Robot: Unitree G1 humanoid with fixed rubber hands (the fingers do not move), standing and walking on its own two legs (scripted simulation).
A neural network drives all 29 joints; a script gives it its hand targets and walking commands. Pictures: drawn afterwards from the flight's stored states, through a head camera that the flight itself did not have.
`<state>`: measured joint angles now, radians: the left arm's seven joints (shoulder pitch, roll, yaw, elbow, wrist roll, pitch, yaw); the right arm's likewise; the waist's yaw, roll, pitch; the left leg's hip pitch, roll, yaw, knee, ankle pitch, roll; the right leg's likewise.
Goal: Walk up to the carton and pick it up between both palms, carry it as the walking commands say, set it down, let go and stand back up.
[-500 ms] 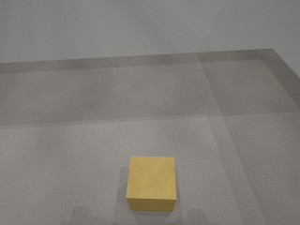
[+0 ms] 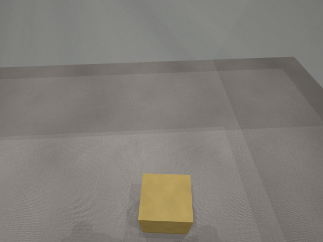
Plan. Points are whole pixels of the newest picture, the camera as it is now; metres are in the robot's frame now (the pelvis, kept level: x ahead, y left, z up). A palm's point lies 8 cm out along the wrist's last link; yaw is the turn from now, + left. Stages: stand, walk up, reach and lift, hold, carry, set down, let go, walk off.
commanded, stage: walk up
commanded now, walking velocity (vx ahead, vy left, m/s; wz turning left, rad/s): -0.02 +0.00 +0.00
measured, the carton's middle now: (165, 204) +0.40 +0.01 -0.64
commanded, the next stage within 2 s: stand in 0.18 s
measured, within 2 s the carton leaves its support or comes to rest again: neither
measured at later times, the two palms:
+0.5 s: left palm out of the picture -0.03 +0.20 -0.15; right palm out of the picture -0.04 -0.22 -0.15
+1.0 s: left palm out of the picture +0.11 +0.20 -0.16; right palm out of the picture +0.12 -0.21 -0.16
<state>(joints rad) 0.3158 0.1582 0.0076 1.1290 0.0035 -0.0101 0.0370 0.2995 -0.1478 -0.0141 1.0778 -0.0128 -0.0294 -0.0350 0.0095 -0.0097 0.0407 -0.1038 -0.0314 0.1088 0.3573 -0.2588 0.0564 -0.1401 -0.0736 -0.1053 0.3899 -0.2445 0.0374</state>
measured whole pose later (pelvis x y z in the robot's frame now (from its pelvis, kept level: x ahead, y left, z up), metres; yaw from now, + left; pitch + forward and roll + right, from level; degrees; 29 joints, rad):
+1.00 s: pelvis -0.05 -0.03 -0.04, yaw +1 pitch +20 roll -1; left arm -0.01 0.16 0.10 0.58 0.08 0.46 -0.07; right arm 0.02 -0.06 -0.05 0.50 -0.05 0.49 -0.04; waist 0.00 0.01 -0.06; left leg -0.76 0.01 0.03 0.73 -0.31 0.02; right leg -0.75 0.00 -0.03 0.70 -0.29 0.00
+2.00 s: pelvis -0.08 -0.03 -0.11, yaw +3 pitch +44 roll -2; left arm -0.90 0.36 0.25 0.92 -0.06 0.13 -0.09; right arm -0.83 -0.18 -0.26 0.80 0.06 0.18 -0.06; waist -0.02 0.00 -0.17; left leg -1.47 -0.01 -0.02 1.06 -0.34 0.00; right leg -1.45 0.01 -0.02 1.04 -0.34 0.00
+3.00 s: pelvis -0.13 -0.03 -0.31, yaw +0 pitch +52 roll -4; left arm -1.29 0.47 0.19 0.97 -0.11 0.19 -0.02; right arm -1.22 -0.34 -0.26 0.86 0.15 0.18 -0.06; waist -0.02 0.02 -0.03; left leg -2.24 -0.02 -0.03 1.82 -0.50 0.01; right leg -2.20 0.02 -0.02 1.79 -0.51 0.02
